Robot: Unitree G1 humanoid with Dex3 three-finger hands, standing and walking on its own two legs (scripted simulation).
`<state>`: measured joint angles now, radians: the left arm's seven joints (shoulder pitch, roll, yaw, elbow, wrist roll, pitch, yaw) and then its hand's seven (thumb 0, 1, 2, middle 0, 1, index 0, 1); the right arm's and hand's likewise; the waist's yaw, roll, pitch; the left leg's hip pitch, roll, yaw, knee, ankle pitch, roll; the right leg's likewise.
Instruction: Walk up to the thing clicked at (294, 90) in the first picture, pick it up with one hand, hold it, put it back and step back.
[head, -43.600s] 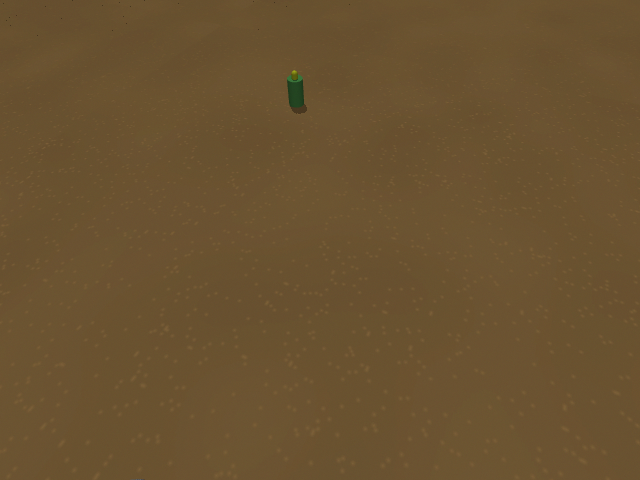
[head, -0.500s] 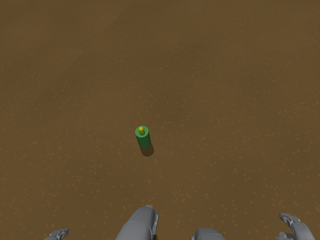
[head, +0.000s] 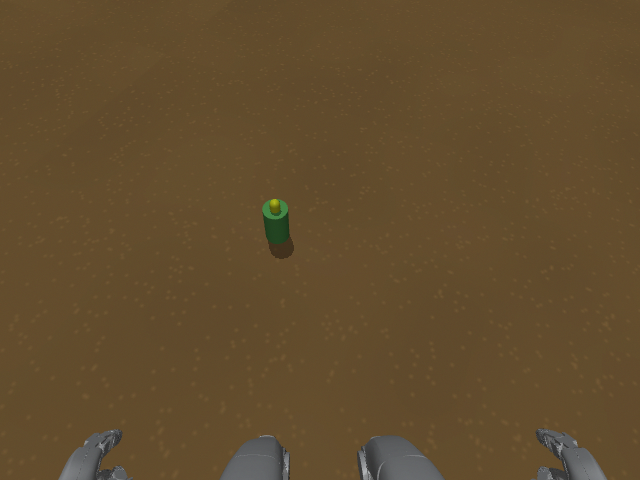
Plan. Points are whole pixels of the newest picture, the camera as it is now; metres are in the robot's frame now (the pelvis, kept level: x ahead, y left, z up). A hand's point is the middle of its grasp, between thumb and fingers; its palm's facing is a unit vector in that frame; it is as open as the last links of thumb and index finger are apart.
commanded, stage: step back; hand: left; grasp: from the side
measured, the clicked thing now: (276, 218) +0.91 +0.17 -0.66
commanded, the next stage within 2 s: stand in 1.26 s
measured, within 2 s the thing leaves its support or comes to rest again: neither
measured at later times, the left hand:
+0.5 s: hand out of the picture -0.05 +0.27 -0.15, palm faces +0.05 -0.92 -0.40, open 7.4 cm
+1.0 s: hand out of the picture -0.01 +0.26 -0.15, palm faces +0.07 -0.94 -0.34, open 7.4 cm
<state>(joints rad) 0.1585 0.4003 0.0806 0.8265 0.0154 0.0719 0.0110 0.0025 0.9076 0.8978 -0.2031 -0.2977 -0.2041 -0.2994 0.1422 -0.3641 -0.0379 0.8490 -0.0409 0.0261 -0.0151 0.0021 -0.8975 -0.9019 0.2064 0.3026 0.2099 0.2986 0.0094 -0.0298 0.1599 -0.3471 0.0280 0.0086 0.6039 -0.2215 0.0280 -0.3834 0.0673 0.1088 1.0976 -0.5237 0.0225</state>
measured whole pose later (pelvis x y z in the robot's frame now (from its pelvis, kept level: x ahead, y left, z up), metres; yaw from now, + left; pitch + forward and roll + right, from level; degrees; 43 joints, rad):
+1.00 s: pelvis -0.07 -0.01 +0.00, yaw +3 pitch -2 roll +0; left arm 0.14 0.38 0.04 1.04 0.01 -0.01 -0.01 0.00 0.91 0.90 -0.20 -0.30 -0.20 -0.30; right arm 0.15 -0.34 -0.03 1.05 -0.03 -0.02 0.01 0.00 -0.90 -0.90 0.20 0.30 0.21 0.30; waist 0.02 -0.02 0.06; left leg -0.24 0.00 0.00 0.57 -0.30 0.01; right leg -0.19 -0.03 -0.01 0.55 -0.32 0.02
